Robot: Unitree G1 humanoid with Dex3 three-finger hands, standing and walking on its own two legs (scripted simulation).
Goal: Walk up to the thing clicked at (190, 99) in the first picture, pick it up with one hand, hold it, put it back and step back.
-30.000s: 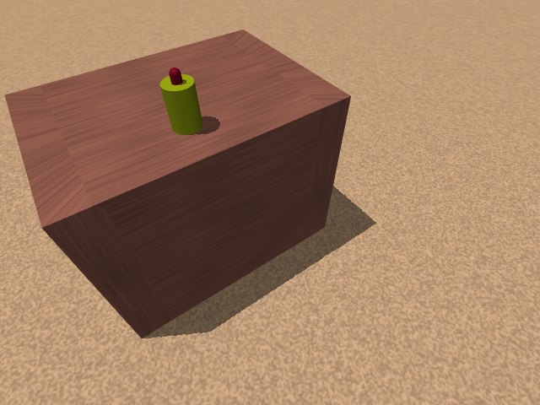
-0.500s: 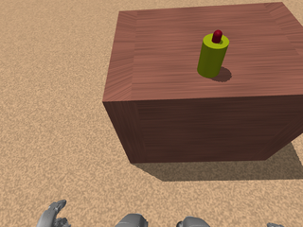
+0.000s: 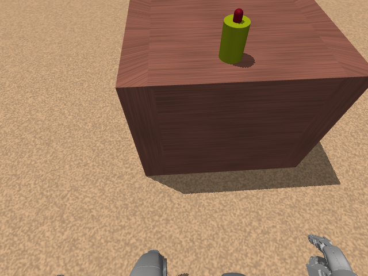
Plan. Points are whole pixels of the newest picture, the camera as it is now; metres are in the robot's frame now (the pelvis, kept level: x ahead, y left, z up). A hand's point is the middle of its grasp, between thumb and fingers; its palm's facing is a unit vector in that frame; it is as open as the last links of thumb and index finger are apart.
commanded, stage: step back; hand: right
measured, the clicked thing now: (234, 34) +0.84 -0.13 +0.04
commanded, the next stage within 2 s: stand in 1.84 s
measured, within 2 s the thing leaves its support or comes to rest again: neither
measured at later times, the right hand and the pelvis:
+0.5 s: hand out of the picture -0.05 -0.27 -0.13, palm faces -0.12 +0.90 -0.41, open 7.4 cm; pelvis -0.16 -0.01 +0.01, yaw +3 degrees
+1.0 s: hand out of the picture -0.21 -0.30 -0.15, palm faces -0.17 +0.91 -0.37, open 7.4 cm; pelvis -0.30 -0.04 +0.01, yaw +6 degrees
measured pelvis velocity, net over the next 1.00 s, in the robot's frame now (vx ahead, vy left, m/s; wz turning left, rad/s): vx -0.30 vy -0.04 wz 0.11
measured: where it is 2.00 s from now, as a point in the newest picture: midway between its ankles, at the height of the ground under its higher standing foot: outside the picture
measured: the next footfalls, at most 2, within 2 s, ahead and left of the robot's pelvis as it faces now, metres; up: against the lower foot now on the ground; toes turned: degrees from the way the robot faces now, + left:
left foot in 0.30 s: -0.07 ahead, +0.12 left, +0.00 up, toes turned +3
right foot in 0.64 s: -0.23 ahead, -0.15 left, +0.00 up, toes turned +5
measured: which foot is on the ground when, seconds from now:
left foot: down 0.00-0.00, up 0.02-0.28, down 0.30-0.66, up 0.68-0.94, down 0.96-1.00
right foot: down 0.00-0.32, up 0.34-0.62, down 0.64-1.00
